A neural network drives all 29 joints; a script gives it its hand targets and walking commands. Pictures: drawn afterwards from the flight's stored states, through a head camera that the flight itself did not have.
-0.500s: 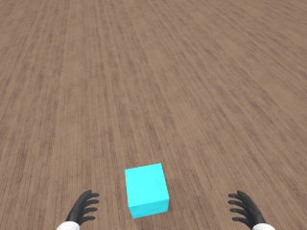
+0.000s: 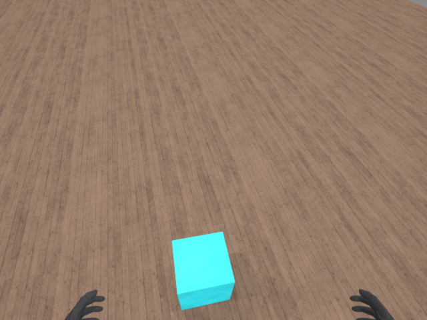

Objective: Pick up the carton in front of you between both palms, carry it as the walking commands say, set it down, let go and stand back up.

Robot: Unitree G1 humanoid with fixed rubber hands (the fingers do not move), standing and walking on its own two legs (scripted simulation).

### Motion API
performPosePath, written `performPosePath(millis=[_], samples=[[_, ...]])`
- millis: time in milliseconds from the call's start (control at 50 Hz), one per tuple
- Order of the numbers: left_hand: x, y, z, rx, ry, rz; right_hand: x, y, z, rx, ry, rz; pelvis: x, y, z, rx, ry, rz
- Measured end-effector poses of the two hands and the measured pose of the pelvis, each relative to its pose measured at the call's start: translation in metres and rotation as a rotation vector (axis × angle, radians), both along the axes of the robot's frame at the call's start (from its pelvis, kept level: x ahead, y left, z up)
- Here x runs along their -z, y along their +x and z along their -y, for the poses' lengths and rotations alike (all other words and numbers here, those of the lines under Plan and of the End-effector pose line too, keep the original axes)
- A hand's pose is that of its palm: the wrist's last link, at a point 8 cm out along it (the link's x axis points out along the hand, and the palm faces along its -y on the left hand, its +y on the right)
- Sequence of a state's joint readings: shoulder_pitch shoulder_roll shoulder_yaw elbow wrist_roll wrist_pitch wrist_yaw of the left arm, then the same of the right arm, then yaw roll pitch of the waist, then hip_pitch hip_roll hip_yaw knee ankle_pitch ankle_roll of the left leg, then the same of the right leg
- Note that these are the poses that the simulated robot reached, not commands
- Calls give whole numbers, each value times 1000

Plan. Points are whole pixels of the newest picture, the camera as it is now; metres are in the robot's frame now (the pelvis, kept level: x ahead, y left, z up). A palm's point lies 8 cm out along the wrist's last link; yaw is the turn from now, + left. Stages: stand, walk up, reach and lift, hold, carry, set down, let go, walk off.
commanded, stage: stand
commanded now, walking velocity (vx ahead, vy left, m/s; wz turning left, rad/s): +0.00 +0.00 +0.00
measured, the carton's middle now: (202, 271) +0.42 +0.05 -0.65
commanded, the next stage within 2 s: none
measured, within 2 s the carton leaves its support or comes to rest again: neither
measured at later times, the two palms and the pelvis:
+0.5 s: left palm out of the picture +0.11 +0.29 -0.10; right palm out of the picture +0.10 -0.30 -0.08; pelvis -0.01 +0.00 +0.01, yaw +0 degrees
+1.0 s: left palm out of the picture +0.07 +0.30 -0.10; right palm out of the picture +0.08 -0.31 -0.09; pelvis -0.02 +0.00 +0.01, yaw +0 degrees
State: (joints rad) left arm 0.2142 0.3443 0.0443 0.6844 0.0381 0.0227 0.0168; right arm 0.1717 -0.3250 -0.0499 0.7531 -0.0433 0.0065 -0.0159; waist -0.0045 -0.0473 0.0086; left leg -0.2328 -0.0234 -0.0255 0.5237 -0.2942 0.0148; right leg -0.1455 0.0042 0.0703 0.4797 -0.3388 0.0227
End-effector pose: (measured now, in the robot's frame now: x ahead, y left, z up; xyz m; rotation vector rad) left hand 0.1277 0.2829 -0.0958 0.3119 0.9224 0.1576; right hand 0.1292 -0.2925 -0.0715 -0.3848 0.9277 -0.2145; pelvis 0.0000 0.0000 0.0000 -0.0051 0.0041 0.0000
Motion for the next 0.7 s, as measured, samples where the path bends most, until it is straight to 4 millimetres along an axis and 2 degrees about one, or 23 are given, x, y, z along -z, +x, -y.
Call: performPosePath(millis=[280, 700], samples=[[-1, -1, -7, -2, 21, -27, 10, -8, -4, 13, 20, -44, -2, 1, -3, 3, 2, 14], [3, -41, -13, -20, 39, -118, 12, -39, 13, 29, 7, -114, -7, -13, 1, -1, 2, 38]])
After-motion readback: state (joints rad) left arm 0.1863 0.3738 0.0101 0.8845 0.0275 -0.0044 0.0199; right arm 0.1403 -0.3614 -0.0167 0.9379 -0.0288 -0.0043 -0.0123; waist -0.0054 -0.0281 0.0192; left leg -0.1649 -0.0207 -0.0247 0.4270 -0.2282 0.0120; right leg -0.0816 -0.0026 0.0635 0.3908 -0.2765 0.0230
